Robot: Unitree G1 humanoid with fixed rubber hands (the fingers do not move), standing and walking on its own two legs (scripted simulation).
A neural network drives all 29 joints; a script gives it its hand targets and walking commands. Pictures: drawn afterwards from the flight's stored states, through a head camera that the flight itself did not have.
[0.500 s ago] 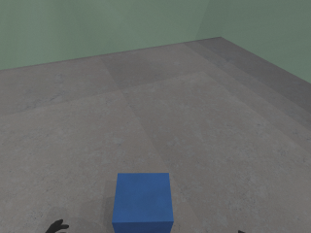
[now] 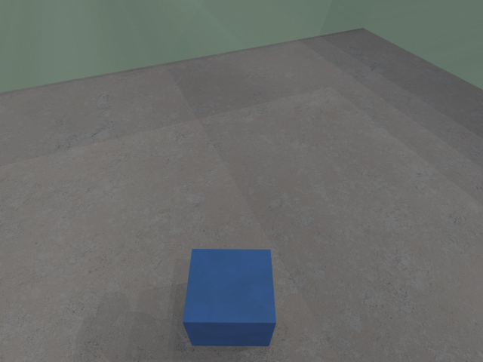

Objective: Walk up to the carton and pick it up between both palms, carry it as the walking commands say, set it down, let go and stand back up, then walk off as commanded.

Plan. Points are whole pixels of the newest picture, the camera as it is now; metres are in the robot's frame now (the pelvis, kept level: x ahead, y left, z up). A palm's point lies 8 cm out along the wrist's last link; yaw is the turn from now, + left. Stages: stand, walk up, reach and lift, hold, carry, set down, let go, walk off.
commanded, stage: walk off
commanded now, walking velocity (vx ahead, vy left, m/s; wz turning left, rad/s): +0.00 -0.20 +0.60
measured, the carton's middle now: (230, 298) +0.47 +0.05 -0.63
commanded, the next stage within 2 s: stand in 0.16 s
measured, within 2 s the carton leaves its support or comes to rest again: neither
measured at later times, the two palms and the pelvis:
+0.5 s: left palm out of the picture -0.01 +0.24 -0.13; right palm out of the picture +0.13 -0.27 -0.13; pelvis +0.00 -0.04 -0.01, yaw +13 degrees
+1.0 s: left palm out of the picture -0.06 +0.19 -0.13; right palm out of the picture +0.15 -0.28 -0.11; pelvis -0.02 -0.08 +0.00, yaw +21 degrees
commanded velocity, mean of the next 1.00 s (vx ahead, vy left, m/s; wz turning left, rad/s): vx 0.00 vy -0.03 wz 0.08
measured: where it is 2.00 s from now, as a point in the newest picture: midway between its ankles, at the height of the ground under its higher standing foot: outside the picture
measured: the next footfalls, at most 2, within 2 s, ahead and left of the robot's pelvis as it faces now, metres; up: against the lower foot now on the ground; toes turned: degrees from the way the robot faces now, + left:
left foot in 0.24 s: +0.03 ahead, +0.10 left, +0.00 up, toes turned +14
right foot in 0.52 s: +0.06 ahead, -0.14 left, +0.00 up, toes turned +15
